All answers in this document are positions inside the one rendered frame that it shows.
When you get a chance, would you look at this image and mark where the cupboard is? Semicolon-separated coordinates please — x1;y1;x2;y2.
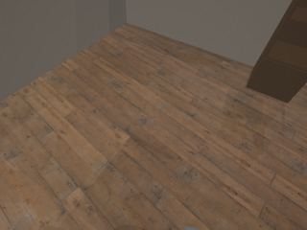
246;0;307;103

